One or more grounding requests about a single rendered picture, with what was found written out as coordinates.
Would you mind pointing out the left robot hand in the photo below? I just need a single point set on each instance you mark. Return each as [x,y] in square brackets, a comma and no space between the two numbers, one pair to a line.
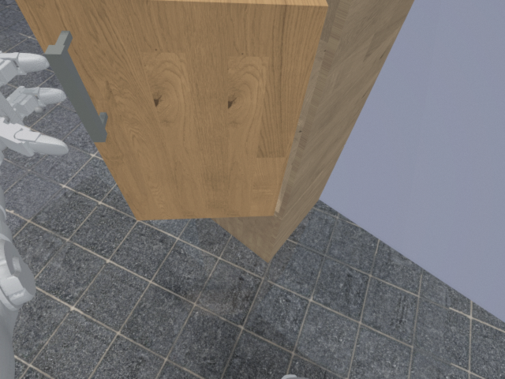
[22,102]

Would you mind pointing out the handle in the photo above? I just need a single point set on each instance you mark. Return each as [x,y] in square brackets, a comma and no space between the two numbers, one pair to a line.
[62,65]

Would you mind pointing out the robot left upper arm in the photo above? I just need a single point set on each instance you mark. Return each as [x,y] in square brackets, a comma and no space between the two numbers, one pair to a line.
[17,286]

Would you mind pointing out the cupboard door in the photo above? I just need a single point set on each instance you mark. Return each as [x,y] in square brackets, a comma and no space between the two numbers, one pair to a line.
[203,97]

